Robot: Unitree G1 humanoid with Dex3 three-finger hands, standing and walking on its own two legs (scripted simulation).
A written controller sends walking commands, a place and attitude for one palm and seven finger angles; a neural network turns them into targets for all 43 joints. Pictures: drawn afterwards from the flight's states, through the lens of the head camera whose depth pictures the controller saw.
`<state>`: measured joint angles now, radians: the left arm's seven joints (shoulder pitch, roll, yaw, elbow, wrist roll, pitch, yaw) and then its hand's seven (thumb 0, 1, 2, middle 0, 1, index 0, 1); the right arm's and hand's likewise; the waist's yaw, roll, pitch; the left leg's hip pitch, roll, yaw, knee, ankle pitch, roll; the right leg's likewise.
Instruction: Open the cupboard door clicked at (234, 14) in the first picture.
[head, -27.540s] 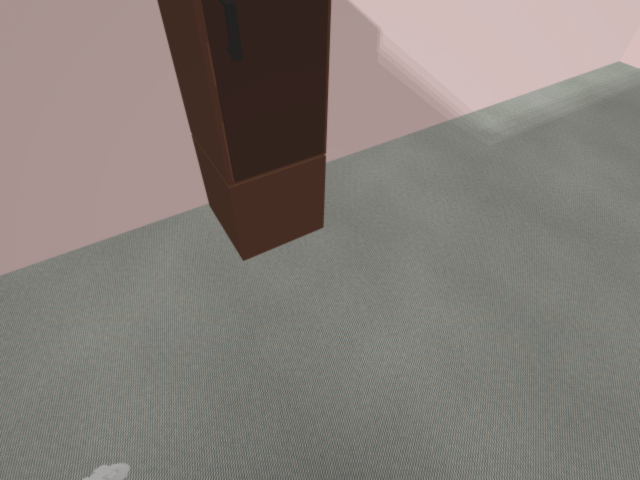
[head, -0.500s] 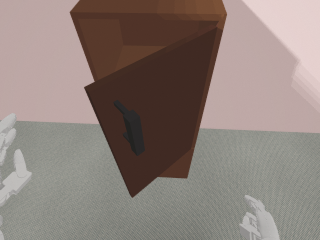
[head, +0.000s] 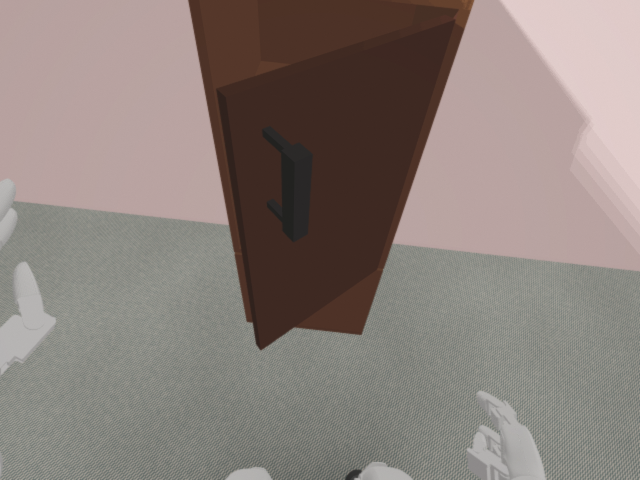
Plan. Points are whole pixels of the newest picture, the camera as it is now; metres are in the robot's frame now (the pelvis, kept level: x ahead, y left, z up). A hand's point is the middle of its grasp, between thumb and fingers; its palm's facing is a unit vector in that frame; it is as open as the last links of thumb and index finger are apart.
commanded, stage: step back with the hand held close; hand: left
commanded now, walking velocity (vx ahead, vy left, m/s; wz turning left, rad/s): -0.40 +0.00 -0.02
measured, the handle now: (284, 185) +0.41 +0.07 +0.15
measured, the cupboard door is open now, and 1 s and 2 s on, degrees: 44 44 44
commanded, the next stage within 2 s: stop stepping back and stand still in 0.32 s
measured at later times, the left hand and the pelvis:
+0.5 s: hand out of the picture +0.09 +0.19 +0.19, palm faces +0.23 -0.78 -0.58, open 7.4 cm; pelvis -0.13 -0.04 +0.02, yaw -5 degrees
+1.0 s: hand out of the picture -0.03 +0.20 +0.20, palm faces +0.43 -0.79 -0.44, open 7.4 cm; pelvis -0.23 -0.05 +0.02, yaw -3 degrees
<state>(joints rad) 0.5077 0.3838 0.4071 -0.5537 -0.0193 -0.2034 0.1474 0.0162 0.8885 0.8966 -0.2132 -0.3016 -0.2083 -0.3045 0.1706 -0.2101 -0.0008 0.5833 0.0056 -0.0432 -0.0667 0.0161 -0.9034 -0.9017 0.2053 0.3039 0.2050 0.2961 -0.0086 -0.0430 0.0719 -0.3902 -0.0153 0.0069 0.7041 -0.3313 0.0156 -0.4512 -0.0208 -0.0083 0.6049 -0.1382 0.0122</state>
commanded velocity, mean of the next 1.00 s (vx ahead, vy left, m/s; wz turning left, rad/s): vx -0.01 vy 0.03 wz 0.00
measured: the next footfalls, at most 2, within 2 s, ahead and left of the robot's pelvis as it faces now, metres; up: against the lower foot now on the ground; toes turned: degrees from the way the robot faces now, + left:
right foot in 0.36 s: -0.22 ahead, -0.12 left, +0.00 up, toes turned +1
left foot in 0.60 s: -0.10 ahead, +0.05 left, +0.00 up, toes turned -2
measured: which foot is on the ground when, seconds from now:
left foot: down 0.00-0.38, up 0.40-0.58, down 0.60-0.88, up 0.90-1.00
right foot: down 0.00-0.02, up 0.04-0.34, down 0.36-1.00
